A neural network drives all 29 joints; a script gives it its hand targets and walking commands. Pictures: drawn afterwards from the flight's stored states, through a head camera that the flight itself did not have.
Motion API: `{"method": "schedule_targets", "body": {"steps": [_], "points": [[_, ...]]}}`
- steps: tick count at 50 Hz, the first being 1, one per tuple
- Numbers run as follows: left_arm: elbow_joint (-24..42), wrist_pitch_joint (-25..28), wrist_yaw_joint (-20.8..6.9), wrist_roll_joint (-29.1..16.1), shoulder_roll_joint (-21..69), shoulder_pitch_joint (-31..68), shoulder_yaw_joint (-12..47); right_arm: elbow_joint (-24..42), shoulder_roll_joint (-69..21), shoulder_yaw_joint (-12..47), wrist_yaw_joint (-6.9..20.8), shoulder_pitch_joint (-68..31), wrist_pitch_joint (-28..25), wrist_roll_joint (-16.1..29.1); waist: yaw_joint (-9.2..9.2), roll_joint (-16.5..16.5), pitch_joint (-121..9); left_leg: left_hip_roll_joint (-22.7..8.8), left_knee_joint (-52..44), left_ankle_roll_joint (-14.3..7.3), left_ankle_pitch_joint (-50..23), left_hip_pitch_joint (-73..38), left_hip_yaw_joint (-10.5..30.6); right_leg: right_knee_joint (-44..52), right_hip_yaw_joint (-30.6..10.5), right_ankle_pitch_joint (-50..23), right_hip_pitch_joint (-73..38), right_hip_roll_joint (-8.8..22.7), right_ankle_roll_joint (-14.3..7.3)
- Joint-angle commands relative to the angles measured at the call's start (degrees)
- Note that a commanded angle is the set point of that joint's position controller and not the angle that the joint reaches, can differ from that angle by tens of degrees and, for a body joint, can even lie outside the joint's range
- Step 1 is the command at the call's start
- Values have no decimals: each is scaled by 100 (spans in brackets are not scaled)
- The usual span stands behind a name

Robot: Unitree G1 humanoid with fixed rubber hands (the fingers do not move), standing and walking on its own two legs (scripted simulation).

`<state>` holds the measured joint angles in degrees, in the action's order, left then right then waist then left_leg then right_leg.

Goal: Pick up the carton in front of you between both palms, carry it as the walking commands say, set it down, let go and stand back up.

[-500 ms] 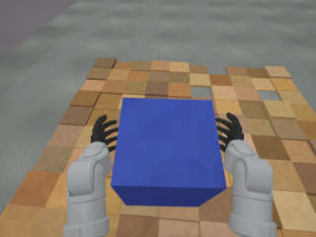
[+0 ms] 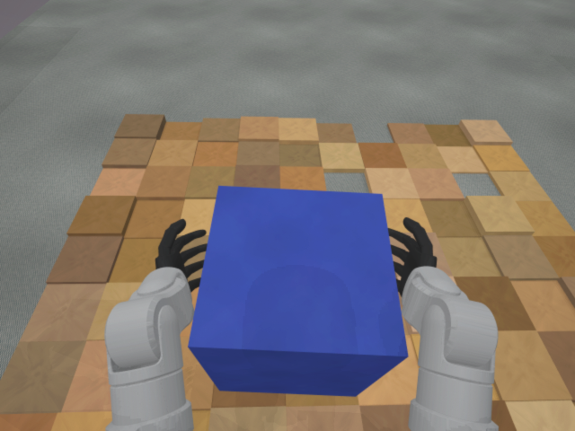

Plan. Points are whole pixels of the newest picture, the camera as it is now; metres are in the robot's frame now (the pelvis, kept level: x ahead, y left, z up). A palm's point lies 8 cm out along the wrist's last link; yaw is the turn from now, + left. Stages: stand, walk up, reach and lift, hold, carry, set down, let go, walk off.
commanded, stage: carry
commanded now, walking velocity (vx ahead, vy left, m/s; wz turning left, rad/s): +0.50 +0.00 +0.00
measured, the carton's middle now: (293, 301) +0.31 -0.01 +0.03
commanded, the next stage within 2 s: none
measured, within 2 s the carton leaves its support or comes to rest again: neither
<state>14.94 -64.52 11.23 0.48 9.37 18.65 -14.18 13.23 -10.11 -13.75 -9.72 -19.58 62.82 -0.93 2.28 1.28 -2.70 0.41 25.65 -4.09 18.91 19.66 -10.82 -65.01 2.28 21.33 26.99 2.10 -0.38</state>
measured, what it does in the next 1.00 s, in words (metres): walks ahead: right foot, then left foot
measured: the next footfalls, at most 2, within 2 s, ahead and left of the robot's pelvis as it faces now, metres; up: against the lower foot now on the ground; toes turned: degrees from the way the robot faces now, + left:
right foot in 0.28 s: +0.39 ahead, -0.11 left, +0.00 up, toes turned -10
left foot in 0.76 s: +0.76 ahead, +0.13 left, +0.01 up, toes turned +12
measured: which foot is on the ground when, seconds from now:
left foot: down 0.00-0.32, up 0.34-0.74, down 0.76-1.00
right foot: up 0.00-0.26, down 0.28-0.80, up 0.82-1.00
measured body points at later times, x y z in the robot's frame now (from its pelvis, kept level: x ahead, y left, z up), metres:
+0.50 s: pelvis +0.36 -0.03 +0.02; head +0.33 -0.05 +0.46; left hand +0.59 +0.13 +0.11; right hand +0.61 -0.17 +0.11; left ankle +0.34 +0.12 -0.66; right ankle +0.36 -0.10 -0.73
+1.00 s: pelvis +0.70 +0.04 +0.03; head +0.71 +0.05 +0.48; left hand +0.97 +0.18 +0.11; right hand +0.96 -0.12 +0.12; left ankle +0.73 +0.12 -0.72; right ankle +0.70 -0.11 -0.65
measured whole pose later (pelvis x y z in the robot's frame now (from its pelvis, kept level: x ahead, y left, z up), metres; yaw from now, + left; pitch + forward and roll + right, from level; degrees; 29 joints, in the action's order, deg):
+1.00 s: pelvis +0.70 +0.04 +0.03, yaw -1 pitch +4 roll -1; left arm 31.4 -69.6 10.6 -0.4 7.3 3.1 -3.5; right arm 30.4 -7.3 -5.5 -9.3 -3.3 67.9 1.1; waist 1.2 1.5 -3.7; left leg -2.5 21.5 -3.7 9.2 17.1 -13.3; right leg -56.1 3.2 12.8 32.1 6.1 -0.1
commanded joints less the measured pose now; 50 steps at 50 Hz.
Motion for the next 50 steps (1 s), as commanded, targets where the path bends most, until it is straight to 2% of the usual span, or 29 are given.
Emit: {"method": "schedule_targets", "body": {"steps": [1,3,5,10,12,13,14,15,16,17,18,19,20,21,22,25,29,33,35,37,38,39,40,41,42,43,44,46,50], "points": [[578,244,-143,-699,4191,2416,3734,696,-4194,3827,209,-2377,-70,1041,-134,-712,-2108,-1630,-1110,-471,-1393,-2582,1804,715,-26,-440,1043,226,62],[690,241,-207,-745,4534,1941,3905,798,-4420,3902,296,-1807,-56,1101,-121,-800,-1971,-1560,-1304,-539,-1382,-2684,1500,1293,138,-715,1225,270,136],[887,229,-268,-750,4697,1414,4005,963,-4522,3935,357,-1259,-35,1086,-128,-730,-1704,-1429,-1509,-464,-1453,-2578,1154,2252,330,-933,1090,281,214],[1734,156,-420,-955,4776,518,4336,1692,-4540,4035,452,-173,59,1139,-118,-872,-1202,-1209,-1514,-186,-3117,-2716,503,3629,886,-1951,395,60,103],[2016,92,-442,-1033,4534,390,4378,1969,-4264,4105,444,-1,126,1103,-175,-967,-1288,-1203,-922,-63,-4508,-2864,283,3799,1120,-2002,-260,-96,-14],[2117,54,-439,-1049,4359,306,4373,2081,-4088,4127,424,51,167,1082,-242,-984,-1450,-1167,-256,63,-4880,-2705,92,3961,1266,-1908,-948,-228,-52],[2207,9,-443,-1061,4189,256,4355,2152,-3948,4147,398,125,202,1052,-299,-829,-1682,-1018,740,200,-4749,-2122,-115,4166,1415,-1617,-2042,-371,-94],[2242,-39,-453,-1059,4015,115,4328,2217,-3778,4136,367,20,226,1024,-438,-393,-1932,-850,2029,215,-3425,-936,-1,4028,831,-1041,-3300,90,-101],[2168,-49,-437,-1075,3835,126,4292,2401,-3618,4162,350,110,303,1021,-425,1386,-2115,-7,3869,429,-911,981,123,4684,-2212,-153,-4270,1743,-947],[2146,-99,-438,-1122,3839,-92,4303,2399,-3502,4250,334,65,349,1080,-371,1221,-1815,43,4867,376,533,1662,792,5164,-2898,-1137,-4001,2107,-1290],[2266,-122,-450,-1172,3812,-40,4311,2342,-3551,4239,325,137,370,1070,-366,785,-1708,-313,5127,258,465,1806,1094,5133,-2320,-1581,-3708,2043,-1268],[2303,-132,-460,-1206,3815,55,4325,2301,-3596,4218,325,140,381,1060,-344,321,-1515,-538,4918,238,191,1724,1106,5164,-1816,-1859,-3192,1932,-1098],[2353,-143,-468,-1241,3801,182,4354,2240,-3633,4196,319,134,385,1046,-307,80,-1338,-731,4424,272,40,1666,1135,5272,-1458,-1768,-2814,1840,-913],[2379,-155,-473,-1271,3778,230,4375,2188,-3654,4170,301,161,385,1019,-293,84,-1197,-817,3909,333,-120,1509,1080,5417,-1035,-1393,-2488,1677,-713],[2373,-170,-472,-1295,3703,210,4381,2145,-3627,4135,270,210,389,980,-306,278,-1168,-789,3546,378,-297,1406,933,5565,-763,-1157,-2344,1536,-631],[2395,-230,-419,-1315,3385,57,4274,2211,-3418,4089,144,273,435,930,-318,585,-982,-761,2545,556,-777,1490,589,5855,-244,-1280,-2266,1372,-693],[2535,-340,-270,-1324,2991,61,4130,2472,-3043,4039,-12,149,559,1001,-315,555,-709,-827,1589,633,-1651,1833,372,5927,111,-1606,-2534,1257,-708],[2596,-468,-83,-1251,2605,152,3933,2569,-2635,3934,-117,-37,704,1108,-353,584,-226,-566,817,496,-1621,1770,-8,5836,456,-2386,-2710,1159,-613],[2527,-515,5,-1234,2453,362,3843,2557,-2442,3854,-149,-284,757,1162,-355,829,-218,-426,728,350,-1578,1434,-174,5520,577,-3156,-2794,1177,-525],[2525,-557,66,-1262,2344,572,3808,2480,-2328,3749,-178,-374,785,1210,-248,869,-650,-142,509,211,-1395,328,-464,4465,963,-4333,-2789,1060,-357],[2553,-582,88,-1275,2315,629,3826,2392,-2293,3677,-192,-314,794,1220,-147,622,-1119,136,422,152,-1031,-864,-647,3391,1204,-4660,-2419,782,-228],[2621,-600,107,-1292,2285,729,3869,2394,-2258,3622,-210,-377,791,1219,-26,2,-1647,-618,65,-94,-321,-2286,599,2084,1143,-3846,-1281,444,15],[2760,-616,101,-1361,2418,838,3943,2377,-2310,3622,-212,-501,782,1285,-6,-1864,-2454,-2204,-749,-921,459,-3565,3423,-216,835,-1464,220,-243,289],[2754,-596,81,-1438,2551,1011,3982,2282,-2507,3627,-181,-345,773,1324,-97,-1906,-2337,-2407,-1192,-989,-794,-3417,4147,-1090,16,421,899,-369,107],[2603,-556,43,-1425,2895,992,4060,2361,-2732,3640,-138,-384,737,1289,-92,-1318,-2285,-2305,-848,-924,-1505,-3136,3361,-1449,-367,393,1013,46,-60],[2554,-498,-22,-1386,3163,909,4075,2368,-3034,3724,-68,-391,685,1274,-108,-616,-2218,-2200,-720,-755,-1924,-2752,2827,-1080,-460,46,1027,300,-140],[2527,-443,-85,-1309,3371,832,4107,2369,-3316,3810,21,-424,627,1259,-157,-412,-2054,-2098,-850,-535,-1976,-2361,2375,-558,-429,-234,950,478,-146],[2338,-385,-210,-1196,3855,719,4259,2245,-3671,3889,179,-350,547,1243,-187,-755,-1996,-1895,-1187,-315,-1474,-1898,1739,292,-277,-569,591,574,-85],[2171,-268,-350,-953,4178,202,4324,2188,-3971,4128,399,29,474,1228,-175,-858,-1635,-1750,-1675,-398,-1247,-1892,1145,1393,89,-1309,830,582,136]]}}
